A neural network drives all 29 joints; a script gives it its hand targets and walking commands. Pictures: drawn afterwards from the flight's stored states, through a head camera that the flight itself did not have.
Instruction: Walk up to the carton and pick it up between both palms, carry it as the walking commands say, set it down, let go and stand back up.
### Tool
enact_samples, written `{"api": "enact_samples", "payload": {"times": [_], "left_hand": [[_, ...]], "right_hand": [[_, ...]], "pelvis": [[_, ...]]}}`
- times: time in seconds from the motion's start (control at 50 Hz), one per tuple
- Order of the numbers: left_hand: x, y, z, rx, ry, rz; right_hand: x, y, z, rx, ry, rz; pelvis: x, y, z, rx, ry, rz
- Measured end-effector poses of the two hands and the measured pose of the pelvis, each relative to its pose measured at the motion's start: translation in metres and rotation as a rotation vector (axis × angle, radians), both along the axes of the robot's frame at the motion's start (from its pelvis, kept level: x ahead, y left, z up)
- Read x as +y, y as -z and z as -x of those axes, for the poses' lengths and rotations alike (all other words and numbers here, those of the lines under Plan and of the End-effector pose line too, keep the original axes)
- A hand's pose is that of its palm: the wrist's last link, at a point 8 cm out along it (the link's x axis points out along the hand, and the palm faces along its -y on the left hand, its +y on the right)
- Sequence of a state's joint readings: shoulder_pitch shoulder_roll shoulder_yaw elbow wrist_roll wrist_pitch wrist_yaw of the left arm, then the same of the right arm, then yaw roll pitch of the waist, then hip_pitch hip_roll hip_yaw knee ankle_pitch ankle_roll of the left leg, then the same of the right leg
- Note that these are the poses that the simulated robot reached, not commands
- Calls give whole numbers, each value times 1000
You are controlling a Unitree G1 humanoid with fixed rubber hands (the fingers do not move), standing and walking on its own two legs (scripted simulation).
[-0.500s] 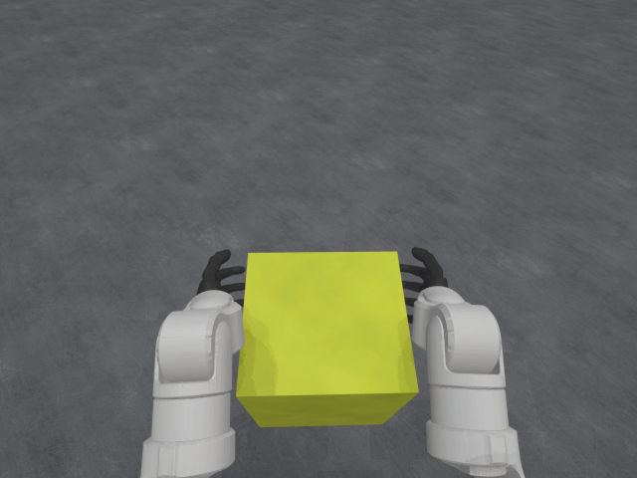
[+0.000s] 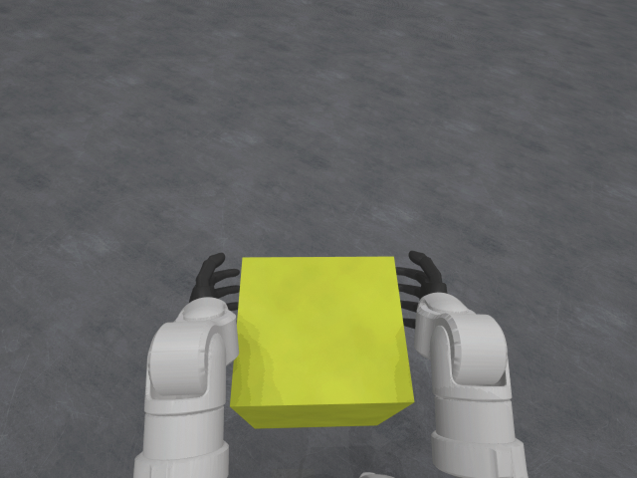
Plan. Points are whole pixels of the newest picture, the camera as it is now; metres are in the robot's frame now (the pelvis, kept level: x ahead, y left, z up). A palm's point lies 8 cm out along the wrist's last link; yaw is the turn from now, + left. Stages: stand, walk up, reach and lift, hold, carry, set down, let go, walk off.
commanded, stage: carry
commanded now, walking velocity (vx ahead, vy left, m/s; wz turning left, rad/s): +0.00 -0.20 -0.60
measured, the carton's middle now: (317, 351) +0.30 +0.01 -0.02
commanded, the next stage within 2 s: none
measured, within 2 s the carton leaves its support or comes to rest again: neither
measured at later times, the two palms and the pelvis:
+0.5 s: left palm (446, 348) +0.27 -0.13 +0.07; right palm out of the picture +0.20 -0.38 +0.08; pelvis -0.06 -0.17 -0.01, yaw -15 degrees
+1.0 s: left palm out of the picture +0.16 -0.41 +0.07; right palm out of the picture +0.01 -0.61 +0.06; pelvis -0.16 -0.33 -0.01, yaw -33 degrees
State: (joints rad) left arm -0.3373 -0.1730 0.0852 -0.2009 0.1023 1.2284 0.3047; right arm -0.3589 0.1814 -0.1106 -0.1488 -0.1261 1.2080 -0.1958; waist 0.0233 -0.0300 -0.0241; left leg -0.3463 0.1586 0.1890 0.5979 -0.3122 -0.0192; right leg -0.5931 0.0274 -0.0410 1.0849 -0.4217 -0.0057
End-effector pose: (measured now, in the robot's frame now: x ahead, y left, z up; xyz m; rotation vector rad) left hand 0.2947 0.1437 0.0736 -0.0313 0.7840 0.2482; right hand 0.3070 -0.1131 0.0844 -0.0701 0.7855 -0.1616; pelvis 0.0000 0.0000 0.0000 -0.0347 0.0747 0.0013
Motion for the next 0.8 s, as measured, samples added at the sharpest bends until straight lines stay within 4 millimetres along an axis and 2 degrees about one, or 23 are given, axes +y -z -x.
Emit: {"api": "enact_samples", "payload": {"times": [0.08, 0.16, 0.2, 0.26, 0.3, 0.4, 0.54, 0.62, 0.72, 0.8], "left_hand": [[-43, -17, -6, -32, 34, -12], [-102, -23, -12, -63, 85, -30], [-135, -20, -13, -70, 125, -46], [-179, -7, -7, -9, 222, -40], [-203, 0, -1, 21, 276, -28], [-249, 4, 10, -9, 350, -6], [-282, 10, 34, -10, 334, 31], [-309, -4, 45, -7, 355, 31], [-363, -26, 54, -49, 404, 16], [-423, -31, 68, -74, 457, -6]], "right_hand": [[-42, -10, 6, -30, 53, -13], [-101, -10, 15, -60, 114, -38], [-133, -1, 23, -70, 156, -52], [-176, 16, 48, -10, 237, -51], [-199, 21, 65, 15, 282, -50], [-239, 13, 92, -15, 357, -12], [-272, 3, 116, -10, 338, 31], [-298, -10, 136, -8, 350, 12], [-344, -22, 161, -41, 424, 15], [-396, -19, 189, -59, 506, 5]], "pelvis": [[-28, -3, 5, 2, 52, 18], [-68, 4, 9, 2, 99, 12], [-88, 13, 12, 2, 114, 6], [-109, 11, 21, 2, 139, -23], [-121, 9, 28, -2, 159, -33], [-149, 12, 44, -7, 212, -25], [-183, 11, 64, -12, 291, -23], [-200, -2, 75, -16, 350, 8], [-230, -7, 90, -8, 417, 33], [-265, 0, 107, -2, 477, 26]]}}
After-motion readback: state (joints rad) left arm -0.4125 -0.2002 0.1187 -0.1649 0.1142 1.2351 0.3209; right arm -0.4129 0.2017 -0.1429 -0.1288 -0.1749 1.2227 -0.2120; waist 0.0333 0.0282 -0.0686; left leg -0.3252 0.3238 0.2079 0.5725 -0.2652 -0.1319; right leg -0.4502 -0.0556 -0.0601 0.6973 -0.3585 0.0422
